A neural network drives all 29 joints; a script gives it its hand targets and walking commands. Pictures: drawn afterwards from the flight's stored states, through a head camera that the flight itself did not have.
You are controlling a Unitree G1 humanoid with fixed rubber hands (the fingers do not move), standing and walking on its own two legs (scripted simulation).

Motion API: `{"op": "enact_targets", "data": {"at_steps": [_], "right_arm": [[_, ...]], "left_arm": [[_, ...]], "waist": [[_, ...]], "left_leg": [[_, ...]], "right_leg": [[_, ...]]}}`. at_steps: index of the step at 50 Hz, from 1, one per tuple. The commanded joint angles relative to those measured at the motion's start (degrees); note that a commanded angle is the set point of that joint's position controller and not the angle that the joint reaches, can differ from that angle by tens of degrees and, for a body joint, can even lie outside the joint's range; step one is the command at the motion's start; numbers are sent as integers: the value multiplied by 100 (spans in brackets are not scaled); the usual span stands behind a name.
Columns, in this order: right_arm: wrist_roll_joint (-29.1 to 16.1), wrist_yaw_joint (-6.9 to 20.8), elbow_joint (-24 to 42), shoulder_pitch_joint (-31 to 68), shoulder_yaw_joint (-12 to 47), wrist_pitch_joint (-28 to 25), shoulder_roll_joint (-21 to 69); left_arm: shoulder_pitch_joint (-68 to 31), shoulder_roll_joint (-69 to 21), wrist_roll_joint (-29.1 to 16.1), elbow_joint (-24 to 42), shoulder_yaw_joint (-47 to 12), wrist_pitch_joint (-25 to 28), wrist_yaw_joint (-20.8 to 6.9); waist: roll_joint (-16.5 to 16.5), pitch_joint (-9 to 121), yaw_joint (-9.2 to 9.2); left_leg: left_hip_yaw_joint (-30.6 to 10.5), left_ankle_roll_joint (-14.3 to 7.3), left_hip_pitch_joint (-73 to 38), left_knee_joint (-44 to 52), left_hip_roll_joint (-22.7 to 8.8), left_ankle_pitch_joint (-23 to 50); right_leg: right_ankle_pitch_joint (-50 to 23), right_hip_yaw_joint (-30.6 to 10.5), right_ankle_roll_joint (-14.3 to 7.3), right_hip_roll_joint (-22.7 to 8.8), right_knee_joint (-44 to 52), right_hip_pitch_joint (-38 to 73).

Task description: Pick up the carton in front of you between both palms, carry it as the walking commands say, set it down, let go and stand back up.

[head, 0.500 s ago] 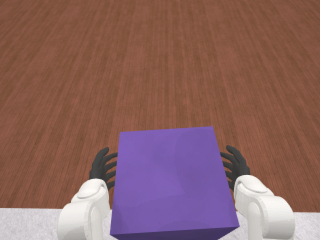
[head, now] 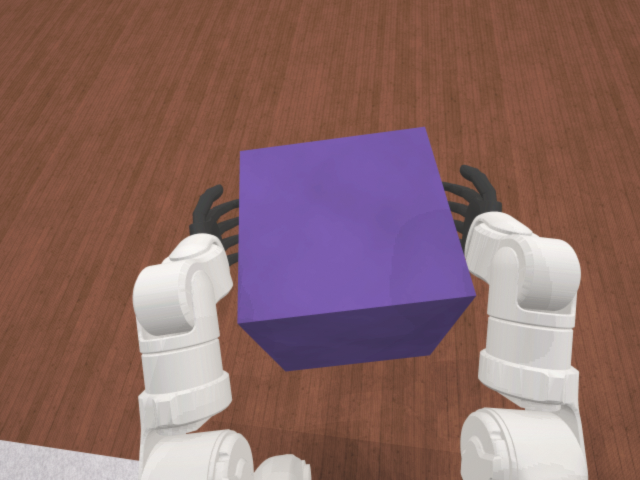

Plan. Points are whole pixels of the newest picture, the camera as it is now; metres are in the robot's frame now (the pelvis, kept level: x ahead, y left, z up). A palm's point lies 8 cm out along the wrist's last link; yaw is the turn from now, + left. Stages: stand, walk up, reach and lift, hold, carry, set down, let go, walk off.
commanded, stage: carry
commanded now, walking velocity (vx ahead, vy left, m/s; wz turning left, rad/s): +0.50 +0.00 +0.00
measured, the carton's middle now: (346, 265) +0.37 +0.01 +0.05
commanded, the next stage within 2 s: none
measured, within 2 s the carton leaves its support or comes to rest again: neither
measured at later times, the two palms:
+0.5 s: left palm (254, 77) +0.69 +0.15 +0.13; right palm (444, 70) +0.66 -0.15 +0.15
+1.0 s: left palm out of the picture +1.01 +0.21 +0.22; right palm out of the picture +1.01 -0.09 +0.22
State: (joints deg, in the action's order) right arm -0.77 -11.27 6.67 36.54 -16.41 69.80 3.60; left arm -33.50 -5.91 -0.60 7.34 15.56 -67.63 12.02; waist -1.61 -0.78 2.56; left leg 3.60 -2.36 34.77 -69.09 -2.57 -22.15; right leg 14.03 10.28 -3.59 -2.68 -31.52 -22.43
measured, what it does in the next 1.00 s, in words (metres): climbs: left foot, then right foot 0.04 m higher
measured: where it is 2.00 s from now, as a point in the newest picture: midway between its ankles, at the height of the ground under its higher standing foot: (326, 175)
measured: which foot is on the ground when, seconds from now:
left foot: up 0.00-0.18, down 0.20-0.58, up 0.60-0.90, down 0.92-1.00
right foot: down 0.00-0.24, up 0.26-0.56, down 0.58-0.96, up 0.98-1.00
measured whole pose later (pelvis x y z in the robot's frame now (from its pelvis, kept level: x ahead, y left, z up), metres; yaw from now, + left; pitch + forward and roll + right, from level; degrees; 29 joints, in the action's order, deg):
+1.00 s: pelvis +0.66 +0.06 +0.06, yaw -1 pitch +3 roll +1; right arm 2.4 -10.1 9.5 34.9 -15.5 67.2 7.2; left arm -35.6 -2.6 -2.2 8.6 16.2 -68.6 10.9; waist 1.4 1.0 -0.4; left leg 8.0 -3.8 32.3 -42.9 1.1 -22.0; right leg 31.4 0.5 -0.3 -3.6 -57.1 -17.4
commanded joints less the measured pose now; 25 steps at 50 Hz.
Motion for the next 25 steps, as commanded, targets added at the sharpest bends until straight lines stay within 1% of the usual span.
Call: {"op": "enact_targets", "data": {"at_steps": [1,2,3,4,5,6,7,8,9,10,11,12,13,14,15,16,17,18,19,20,21,22,23,24,25], "right_arm": [[-954,67,386,3600,3322,-462,4288],[-1032,70,406,3435,3362,-500,4389],[-831,61,433,3140,3332,-534,4198],[-891,81,600,3277,3374,-584,4284],[-777,71,724,3298,3390,-612,4138],[-685,90,635,2995,3414,-580,4168],[-783,102,821,2935,3463,-607,4210],[-722,136,965,2853,3465,-593,4034],[-801,139,1009,2820,3473,-552,4001],[-754,144,999,2721,3424,-547,3999],[-793,159,1079,2515,3470,-539,4050],[-737,135,1083,2427,3435,-574,3876],[-745,145,1162,2309,3535,-574,3933],[-944,176,1310,2259,3645,-559,3954],[-1072,225,1648,2534,3840,-594,4156],[-1263,292,1634,2667,4025,-597,4271],[-1481,355,2045,3023,4194,-648,4320],[-1776,416,2398,3339,4381,-709,4556],[-1782,408,2321,3404,4437,-709,4436],[-1783,454,2256,3164,4449,-713,4282],[-2031,463,2546,3427,4573,-748,4366],[-2037,464,2615,3588,4569,-702,4183],[-1997,463,2333,3284,4456,-646,4231],[-1992,487,2173,3320,4547,-613,4137],[-1883,522,1841,2921,4424,-566,4066]], "left_arm": [[-4318,-3964,-1441,1104,-3598,349,-379],[-4135,-4058,-1455,1130,-3505,347,-338],[-3893,-4002,-1506,1068,-3644,377,-370],[-3815,-3960,-1372,1074,-3698,394,-372],[-3901,-4044,-1446,1216,-3701,412,-374],[-3652,-4015,-1352,1081,-3705,377,-374],[-3451,-4023,-1276,1248,-3655,363,-374],[-3480,-4011,-1385,1187,-3773,341,-388],[-3276,-4067,-1453,1264,-3804,331,-406],[-3348,-3977,-1397,1501,-3914,329,-401],[-3335,-3956,-1471,1678,-3946,350,-407],[-3371,-4011,-1481,1767,-3980,297,-415],[-3173,-3981,-1407,1568,-3899,270,-425],[-3058,-3852,-1467,1623,-3907,295,-402],[-3387,-3945,-1370,1764,-3835,337,-377],[-3139,-3967,-1171,1682,-3787,313,-361],[-3201,-4064,-1191,1689,-3818,384,-350],[-3246,-3981,-1212,1967,-3742,451,-339],[-3038,-3844,-943,1729,-3632,450,-287],[-2960,-3669,-826,1791,-3703,495,-250],[-2966,-3704,-874,1942,-3704,511,-239],[-2920,-3586,-715,1696,-3569,484,-197],[-2850,-3593,-698,1797,-3600,448,-172],[-2608,-3462,-476,1574,-3456,401,-169],[-2542,-3374,-544,1616,-3609,368,-164]], "waist": [[784,2814,125],[922,2767,128],[1029,2926,138],[712,2777,75],[698,2703,296],[1012,2621,176],[1143,2683,266],[987,2597,209],[1187,2756,0],[801,3023,-256],[737,3400,-618],[-1045,4222,-703],[-1913,4055,-843],[-1621,3826,-810],[-656,3373,-948],[-581,3240,-1005],[-255,3464,-889],[-248,3370,-837],[-251,3247,-795],[-63,3164,-715],[-238,3148,-767],[-308,2913,-657],[-623,2715,-683],[-556,2695,-665],[-748,2611,-555]], "left_leg": [[-142,29,931,694,-97,153],[-104,-10,1262,832,-129,348],[-159,34,842,1316,-209,419],[14,35,841,1572,-75,798],[222,-1,811,1987,82,834],[192,4,793,2250,64,1056],[504,68,644,2792,220,1142],[664,-72,259,3101,455,906],[655,-206,-700,3467,508,1185],[1209,-227,-1830,3853,768,1650],[386,-490,-3333,4123,339,1767],[-2186,-1170,-5364,3816,-1488,2544],[-3434,-1651,-6235,4289,-1718,3320],[-3161,-1659,-6401,4099,-1682,3726],[-2627,-1441,-6403,3861,-1587,4599],[-2601,-1364,-6064,3955,-1497,4471],[-2289,-1130,-5962,3999,-1504,3894],[-2138,-991,-5854,4143,-1522,3064],[-2140,-975,-5681,4307,-1454,2810],[-2003,-982,-5283,4504,-1431,2705],[-1899,-1085,-5000,4651,-1482,2396],[-1434,-910,-4711,4765,-1192,2831],[-1082,-800,-4364,4751,-1034,3278],[-974,-790,-4248,4796,-950,3351],[-679,-678,-4070,4897,-913,3489]], "right_leg": [[-1437,-2006,-863,-1467,1064,3011],[-2018,-1848,-844,-1434,895,3419],[-1942,-1512,-877,-1433,877,3263],[-2430,-1363,-830,-1316,853,3079],[-2402,-1365,-804,-1142,776,3087],[-2885,-1195,-740,-1191,627,3361],[-3322,-830,-656,-903,431,3472],[-3900,-959,-621,-958,158,3320],[-4254,-696,-410,-969,-106,2871],[-4364,-153,-263,-813,-816,2450],[-3645,-226,12,-516,-1954,1488],[-988,-426,308,-150,-3462,-307],[1767,-698,354,597,-4641,-1907],[1842,-1038,232,401,-5210,-2806],[1772,-1056,142,280,-5288,-3231],[1666,-1116,116,194,-5201,-3379],[1501,-1368,47,-13,-4897,-3200],[1439,-1174,80,-14,-4793,-3314],[1475,-1171,121,-36,-4429,-3318],[1340,-1097,122,-54,-4091,-2958],[1250,-1014,175,-70,-3680,-2830],[892,-757,193,60,-3221,-2544],[762,-643,163,78,-2571,-2218],[546,-482,134,195,-2297,-1864],[446,-382,113,177,-1492,-1500]]}}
